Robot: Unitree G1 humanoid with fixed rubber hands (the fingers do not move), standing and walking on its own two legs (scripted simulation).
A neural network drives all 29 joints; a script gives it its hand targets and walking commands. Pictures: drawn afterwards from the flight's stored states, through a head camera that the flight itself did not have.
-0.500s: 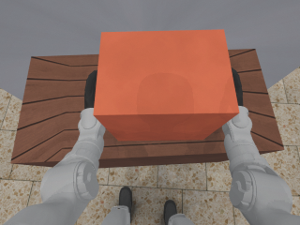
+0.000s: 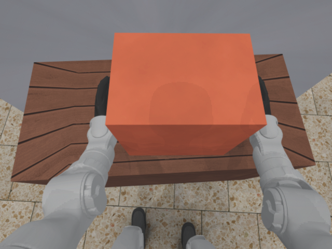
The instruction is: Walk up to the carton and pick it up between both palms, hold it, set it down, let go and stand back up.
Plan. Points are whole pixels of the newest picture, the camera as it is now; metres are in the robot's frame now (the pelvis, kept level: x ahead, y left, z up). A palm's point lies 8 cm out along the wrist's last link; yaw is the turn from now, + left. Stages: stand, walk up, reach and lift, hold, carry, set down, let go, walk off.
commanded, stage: set down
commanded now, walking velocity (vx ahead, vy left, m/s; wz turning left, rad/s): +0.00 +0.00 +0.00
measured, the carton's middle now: (179, 105) +0.45 -0.01 -0.04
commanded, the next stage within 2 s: none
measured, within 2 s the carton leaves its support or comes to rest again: rests again in 0.20 s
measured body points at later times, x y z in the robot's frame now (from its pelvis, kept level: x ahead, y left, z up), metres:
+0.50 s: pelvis -0.04 +0.00 -0.03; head +0.14 +0.01 +0.39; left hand +0.40 +0.23 -0.06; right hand +0.45 -0.18 -0.03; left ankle +0.03 +0.14 -0.72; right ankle -0.03 -0.12 -0.72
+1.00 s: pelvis -0.06 +0.00 -0.03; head +0.08 +0.01 +0.39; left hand +0.34 +0.25 -0.07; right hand +0.42 -0.19 -0.02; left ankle +0.03 +0.14 -0.72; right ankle -0.03 -0.12 -0.72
